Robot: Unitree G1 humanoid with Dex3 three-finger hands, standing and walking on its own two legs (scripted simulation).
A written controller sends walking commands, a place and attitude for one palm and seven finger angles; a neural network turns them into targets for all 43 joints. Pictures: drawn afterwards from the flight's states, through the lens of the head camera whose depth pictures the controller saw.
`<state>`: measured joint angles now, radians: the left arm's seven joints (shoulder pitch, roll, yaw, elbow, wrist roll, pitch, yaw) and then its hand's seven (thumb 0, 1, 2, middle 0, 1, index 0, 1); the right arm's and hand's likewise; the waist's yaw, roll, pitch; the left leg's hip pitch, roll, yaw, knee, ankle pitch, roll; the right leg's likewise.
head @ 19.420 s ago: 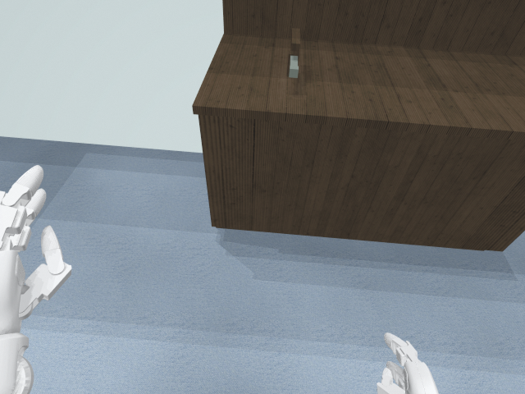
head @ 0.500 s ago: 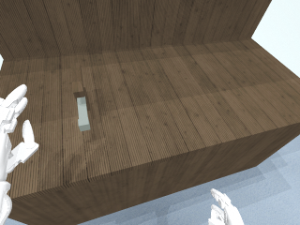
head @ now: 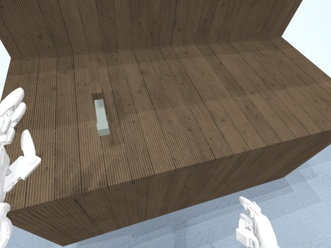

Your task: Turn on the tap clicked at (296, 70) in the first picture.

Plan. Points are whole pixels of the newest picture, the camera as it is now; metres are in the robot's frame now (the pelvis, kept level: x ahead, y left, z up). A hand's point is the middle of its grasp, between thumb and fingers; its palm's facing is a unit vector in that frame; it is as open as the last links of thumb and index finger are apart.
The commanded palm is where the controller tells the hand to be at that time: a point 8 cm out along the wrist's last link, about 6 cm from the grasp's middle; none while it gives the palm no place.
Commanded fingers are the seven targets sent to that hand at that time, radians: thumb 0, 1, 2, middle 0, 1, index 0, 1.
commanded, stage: look again from close up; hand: left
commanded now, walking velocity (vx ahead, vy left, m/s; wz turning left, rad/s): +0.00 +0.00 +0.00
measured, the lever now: (103, 128) +0.38 +0.21 +0.02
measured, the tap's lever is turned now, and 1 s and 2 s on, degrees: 0 0 0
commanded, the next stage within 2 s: shuffle to correct the standing spot in 0.28 s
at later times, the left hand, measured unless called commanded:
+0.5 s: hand (14, 174) +0.18 +0.26 +0.17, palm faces +0.39 -0.85 -0.36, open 7.4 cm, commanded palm +0.12 +0.29 +0.18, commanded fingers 0.00 0.90 0.90 -0.20 -0.30 -0.20 -0.30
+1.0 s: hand (14, 211) +0.13 +0.24 +0.15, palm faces +0.39 -0.88 -0.26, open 7.4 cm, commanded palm +0.09 +0.27 +0.18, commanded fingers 0.00 0.90 0.90 -0.20 -0.30 -0.20 -0.30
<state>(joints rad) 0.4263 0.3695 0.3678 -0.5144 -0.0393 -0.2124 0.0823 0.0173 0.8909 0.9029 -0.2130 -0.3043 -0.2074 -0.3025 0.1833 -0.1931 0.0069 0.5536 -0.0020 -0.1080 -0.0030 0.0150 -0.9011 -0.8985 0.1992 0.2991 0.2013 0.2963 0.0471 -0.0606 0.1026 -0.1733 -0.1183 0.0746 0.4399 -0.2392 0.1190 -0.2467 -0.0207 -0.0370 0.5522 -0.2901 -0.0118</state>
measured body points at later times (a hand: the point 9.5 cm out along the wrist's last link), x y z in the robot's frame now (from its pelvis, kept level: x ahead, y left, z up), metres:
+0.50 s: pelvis -0.04 +0.01 +0.00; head -0.02 +0.04 +0.45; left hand +0.15 +0.30 +0.19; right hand +0.13 -0.21 -0.07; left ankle +0.00 +0.02 -0.74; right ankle -0.07 -0.13 -0.74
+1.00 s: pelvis -0.07 -0.01 -0.01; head -0.08 +0.05 +0.44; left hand +0.11 +0.29 +0.17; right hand +0.10 -0.24 -0.06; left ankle -0.07 +0.07 -0.71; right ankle -0.05 -0.11 -0.74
